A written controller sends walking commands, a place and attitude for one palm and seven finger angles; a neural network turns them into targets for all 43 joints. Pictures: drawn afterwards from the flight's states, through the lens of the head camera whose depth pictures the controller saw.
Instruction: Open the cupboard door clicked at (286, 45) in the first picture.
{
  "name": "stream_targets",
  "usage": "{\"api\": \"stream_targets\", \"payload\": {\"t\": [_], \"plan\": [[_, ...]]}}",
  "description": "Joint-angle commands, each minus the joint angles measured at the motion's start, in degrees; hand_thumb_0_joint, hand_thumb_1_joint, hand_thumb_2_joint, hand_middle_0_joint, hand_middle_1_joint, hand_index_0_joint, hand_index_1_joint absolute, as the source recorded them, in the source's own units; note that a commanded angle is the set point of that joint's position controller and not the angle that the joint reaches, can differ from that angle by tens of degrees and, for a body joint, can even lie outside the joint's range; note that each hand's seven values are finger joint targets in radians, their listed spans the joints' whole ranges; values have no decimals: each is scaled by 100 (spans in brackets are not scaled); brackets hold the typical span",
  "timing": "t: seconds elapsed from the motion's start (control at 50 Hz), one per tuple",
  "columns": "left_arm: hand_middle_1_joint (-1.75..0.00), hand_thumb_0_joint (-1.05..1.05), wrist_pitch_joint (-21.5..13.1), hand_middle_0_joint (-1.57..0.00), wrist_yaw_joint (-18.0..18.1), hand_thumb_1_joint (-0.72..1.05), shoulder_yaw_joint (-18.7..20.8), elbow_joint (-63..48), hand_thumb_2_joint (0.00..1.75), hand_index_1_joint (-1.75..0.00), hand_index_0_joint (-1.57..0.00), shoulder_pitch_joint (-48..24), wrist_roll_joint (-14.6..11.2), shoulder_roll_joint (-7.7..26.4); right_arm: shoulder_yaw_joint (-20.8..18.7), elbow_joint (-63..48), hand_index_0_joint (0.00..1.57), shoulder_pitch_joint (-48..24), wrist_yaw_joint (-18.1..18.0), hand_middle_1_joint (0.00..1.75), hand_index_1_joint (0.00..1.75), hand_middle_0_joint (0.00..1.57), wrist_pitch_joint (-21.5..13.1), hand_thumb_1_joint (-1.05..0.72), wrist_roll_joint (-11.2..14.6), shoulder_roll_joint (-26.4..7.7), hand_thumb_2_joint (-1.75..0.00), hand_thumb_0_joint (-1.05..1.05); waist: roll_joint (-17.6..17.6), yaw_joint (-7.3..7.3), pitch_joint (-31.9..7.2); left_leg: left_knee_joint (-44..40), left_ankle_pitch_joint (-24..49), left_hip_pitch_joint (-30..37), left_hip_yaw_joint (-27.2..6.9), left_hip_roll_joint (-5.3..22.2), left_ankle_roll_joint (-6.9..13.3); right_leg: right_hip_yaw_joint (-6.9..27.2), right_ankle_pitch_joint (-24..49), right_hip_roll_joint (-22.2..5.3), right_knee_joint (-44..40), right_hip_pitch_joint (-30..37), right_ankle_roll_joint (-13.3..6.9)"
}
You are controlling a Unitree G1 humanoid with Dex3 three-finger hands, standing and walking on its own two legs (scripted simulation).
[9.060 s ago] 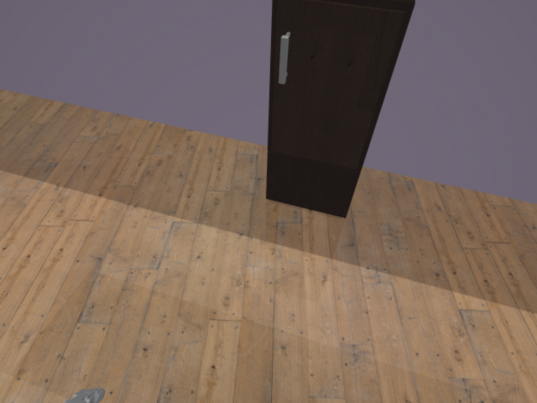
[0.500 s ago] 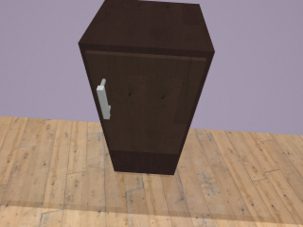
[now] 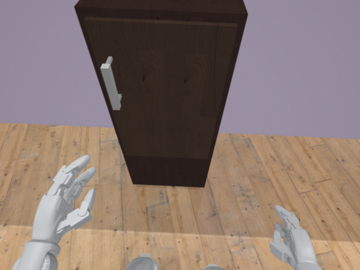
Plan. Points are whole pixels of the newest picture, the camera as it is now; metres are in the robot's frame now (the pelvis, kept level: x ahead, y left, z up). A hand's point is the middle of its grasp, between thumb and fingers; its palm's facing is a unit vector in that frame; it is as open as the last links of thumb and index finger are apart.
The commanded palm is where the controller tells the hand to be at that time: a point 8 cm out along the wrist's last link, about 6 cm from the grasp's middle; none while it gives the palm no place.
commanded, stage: raise the hand with hooked fingers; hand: left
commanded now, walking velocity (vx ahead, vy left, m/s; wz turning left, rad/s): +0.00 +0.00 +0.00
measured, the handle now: (113, 84) +0.59 +0.23 +0.06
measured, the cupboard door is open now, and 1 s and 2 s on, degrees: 0 0 0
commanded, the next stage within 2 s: move the hooked fingers beside the handle in 1.78 s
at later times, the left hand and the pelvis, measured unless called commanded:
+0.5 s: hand (64, 201) +0.25 +0.25 +0.04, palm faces +0.02 -1.00 -0.05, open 11.0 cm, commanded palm +0.21 +0.30 +0.04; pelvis +0.00 +0.01 -0.01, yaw +0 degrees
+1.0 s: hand (38, 182) +0.27 +0.30 +0.06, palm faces +0.03 -1.00 -0.04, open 13.7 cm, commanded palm +0.25 +0.35 +0.07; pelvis +0.01 +0.04 +0.01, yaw +1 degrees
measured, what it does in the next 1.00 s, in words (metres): stands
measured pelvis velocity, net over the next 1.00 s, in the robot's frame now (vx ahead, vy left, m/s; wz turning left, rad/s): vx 0.01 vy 0.04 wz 0.01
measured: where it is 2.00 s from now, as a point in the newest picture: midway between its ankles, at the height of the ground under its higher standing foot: outside the picture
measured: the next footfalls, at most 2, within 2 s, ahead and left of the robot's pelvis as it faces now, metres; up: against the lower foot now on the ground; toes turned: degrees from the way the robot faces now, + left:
none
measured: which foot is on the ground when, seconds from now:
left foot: down 0.00-1.00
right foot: down 0.00-1.00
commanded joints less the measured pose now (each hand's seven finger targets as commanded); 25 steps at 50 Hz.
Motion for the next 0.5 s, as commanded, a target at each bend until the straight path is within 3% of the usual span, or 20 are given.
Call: {"api": "stream_targets", "payload": {"t": [0.0,0.02,0.04,0.06,0.12,0.16,0.2,0.22,0.3,0.32,0.38,0.42,0.46,0.48], "plan": [[-55,0,97,-23,-450,50,903,-1166,73,-55,-23,13,-625,1162,-201,-1500,20,-351,-221,30,30,20,-175,-90,182,-800,-90,0,56,340,-1030,106,-88,-175,-121,-267,48,997,-634,-152,-1152,108,241],[-57,0,141,-23,-344,48,981,-1563,72,-57,-23,-481,-691,1346,-176,-1525,20,-292,-293,30,30,20,-166,-90,171,-784,-90,0,-65,227,-979,229,-292,-345,-202,-208,77,1153,-1068,-109,-1194,-6,274],[-58,0,140,-23,-230,46,977,-1890,71,-58,-23,-640,-649,1433,-147,-1523,20,-178,-360,30,30,20,-150,-90,173,-722,-90,0,139,190,-966,304,-457,-369,-190,-158,106,1349,-1505,-149,-1376,8,285],[-60,0,69,-23,-109,43,859,-2254,70,-60,-23,-935,-571,1403,-108,-1478,20,-68,-416,30,30,20,-166,-90,157,-678,-90,0,339,62,-929,340,-460,-258,-220,-116,139,1359,-1565,-145,-1425,-68,263],[-64,0,-69,-24,46,36,516,-2786,67,-64,-24,-1454,-394,1383,1,-1235,20,93,-563,30,30,20,-251,-90,117,-683,-90,0,592,-207,-856,390,-341,-89,-356,-24,196,1177,-1166,-22,-1280,-356,207],[-68,0,50,-24,-45,32,454,-2405,65,-68,-24,-1146,-354,1371,46,-1045,20,183,-615,30,30,20,-314,-90,127,-713,-90,0,711,-241,-778,355,-203,-41,-406,-9,193,1090,-842,-4,-1287,-325,202],[-70,0,317,-25,-214,27,596,-1954,63,-70,-25,-1030,-404,1520,75,-913,20,202,-648,30,30,20,-341,-90,149,-756,-90,0,607,-229,-765,354,-57,-138,-442,-6,189,1117,-627,-36,-1353,-150,255],[-72,0,507,-25,-302,25,770,-1579,62,-72,-25,-972,-467,1633,91,-867,20,221,-661,30,30,20,-318,-90,161,-780,-90,0,360,-195,-714,383,7,-248,-467,-8,180,1167,-565,-43,-1392,-30,295],[-78,0,1018,-25,-474,15,1117,-1322,58,-78,-25,-670,-651,1748,107,-928,20,194,-611,30,30,20,-293,-90,167,-771,-90,0,501,95,-1097,77,481,30,-492,-29,150,1035,225,-140,-1397,543,327],[-80,0,1083,-25,-489,13,1258,-1169,57,-80,-25,-560,-722,1752,91,-919,20,198,-593,30,30,20,-280,-90,153,-762,-90,0,251,134,-1175,65,637,59,-523,-27,148,987,533,-112,-1329,649,355],[-84,0,906,-26,-394,6,1281,-1432,54,-84,-26,-481,-726,1631,38,-859,20,283,-494,30,30,20,-307,-90,131,-725,-90,0,335,169,-1383,-139,1034,397,-521,-33,140,735,1397,-91,-1157,752,378],[-87,0,813,-26,-345,1,1230,-1308,52,-87,-26,-381,-688,1536,1,-865,20,289,-437,30,30,20,-313,-90,111,-747,-90,0,251,177,-1255,-239,1180,537,-525,-48,144,500,1507,25,-1026,597,300],[-90,0,721,-27,-299,-3,1142,-1222,50,-90,-27,-448,-632,1465,-25,-826,20,352,-405,30,30,20,-309,-90,112,-785,-90,0,181,84,-1095,-354,1076,633,-524,-47,142,319,1296,78,-1003,368,262],[-92,0,669,-27,-286,-6,1097,-1265,49,-92,-27,-453,-608,1431,-39,-830,20,378,-390,30,30,20,-314,-90,118,-816,-90,0,279,92,-1117,-405,1065,727,-522,-57,146,242,1238,100,-981,302,237]]}}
